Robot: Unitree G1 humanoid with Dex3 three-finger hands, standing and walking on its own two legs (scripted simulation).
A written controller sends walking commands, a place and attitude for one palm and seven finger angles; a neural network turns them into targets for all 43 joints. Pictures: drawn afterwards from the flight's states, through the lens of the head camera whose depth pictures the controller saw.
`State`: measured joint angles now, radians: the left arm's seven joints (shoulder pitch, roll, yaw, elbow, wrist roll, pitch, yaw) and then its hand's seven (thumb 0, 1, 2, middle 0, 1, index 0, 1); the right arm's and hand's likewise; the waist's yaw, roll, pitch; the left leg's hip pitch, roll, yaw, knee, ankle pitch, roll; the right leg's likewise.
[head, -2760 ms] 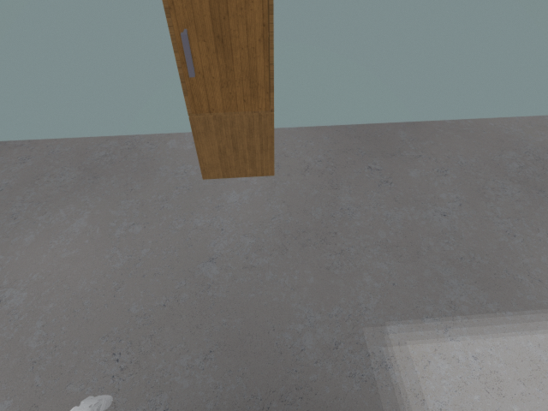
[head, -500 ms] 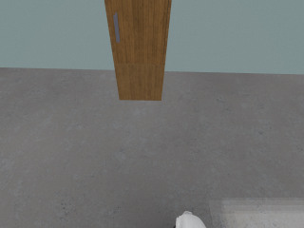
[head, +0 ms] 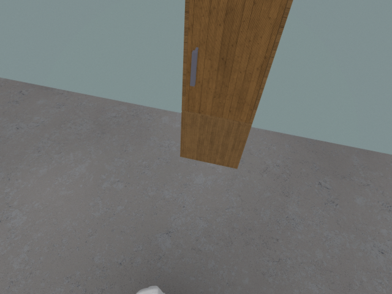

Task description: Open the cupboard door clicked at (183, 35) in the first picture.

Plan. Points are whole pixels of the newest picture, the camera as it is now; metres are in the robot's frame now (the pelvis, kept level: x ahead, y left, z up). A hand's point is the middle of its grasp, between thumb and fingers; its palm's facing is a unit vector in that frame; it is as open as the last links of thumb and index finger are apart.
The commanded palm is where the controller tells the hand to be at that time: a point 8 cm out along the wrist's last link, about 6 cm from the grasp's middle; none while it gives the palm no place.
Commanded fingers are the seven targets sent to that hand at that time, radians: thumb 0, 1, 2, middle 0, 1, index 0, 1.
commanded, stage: walk to a spot facing it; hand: left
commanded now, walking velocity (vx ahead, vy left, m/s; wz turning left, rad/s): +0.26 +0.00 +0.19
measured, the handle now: (194, 67) +1.02 +0.08 -0.06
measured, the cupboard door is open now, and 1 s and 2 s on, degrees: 0 0 0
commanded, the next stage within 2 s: turn to face it in 0.02 s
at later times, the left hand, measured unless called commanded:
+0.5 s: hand (128, 286) +0.17 +0.17 -0.17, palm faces -0.01 -0.98 -0.21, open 7.3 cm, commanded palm none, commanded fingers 0.00 0.90 0.90 -0.20 -0.30 -0.20 -0.30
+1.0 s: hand (136, 235) +0.29 +0.17 -0.15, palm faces -0.12 -0.98 -0.17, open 7.3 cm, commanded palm none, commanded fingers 0.00 0.90 0.90 -0.20 -0.30 -0.20 -0.30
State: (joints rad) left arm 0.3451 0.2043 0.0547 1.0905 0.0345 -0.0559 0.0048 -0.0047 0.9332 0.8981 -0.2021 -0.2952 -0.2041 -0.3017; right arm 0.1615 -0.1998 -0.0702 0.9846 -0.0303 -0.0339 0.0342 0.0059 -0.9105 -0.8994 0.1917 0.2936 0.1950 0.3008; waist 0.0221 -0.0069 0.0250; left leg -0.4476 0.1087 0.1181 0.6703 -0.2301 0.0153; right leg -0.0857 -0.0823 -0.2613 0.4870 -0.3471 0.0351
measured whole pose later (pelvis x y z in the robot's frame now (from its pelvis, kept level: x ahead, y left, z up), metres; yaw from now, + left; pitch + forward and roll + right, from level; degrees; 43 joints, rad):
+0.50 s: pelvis +0.15 -0.01 +0.00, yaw -3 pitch -2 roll +1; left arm 0.27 0.13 0.03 1.09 0.03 -0.01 0.02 0.01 0.93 0.90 -0.20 -0.29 -0.20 -0.30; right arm 0.29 -0.14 -0.03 1.13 -0.02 0.00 -0.03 0.01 -0.91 -0.90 0.20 0.29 0.20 0.30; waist 0.00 0.03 0.06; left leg -0.19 0.06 0.18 0.67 -0.47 0.00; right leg -0.33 -0.04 -0.11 0.61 -0.24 -0.04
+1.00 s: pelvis +0.20 +0.00 +0.02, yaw -9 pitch +0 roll +0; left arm 0.22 0.18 0.07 1.04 0.03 0.01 -0.02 0.01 0.92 0.90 -0.20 -0.29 -0.20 -0.30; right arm 0.41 -0.13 -0.04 1.12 -0.04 -0.05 -0.03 0.01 -0.91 -0.90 0.20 0.29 0.20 0.30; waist -0.02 -0.01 0.01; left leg -0.07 0.05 0.13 0.34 -0.26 0.01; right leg -0.44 -0.07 -0.07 0.84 -0.32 0.00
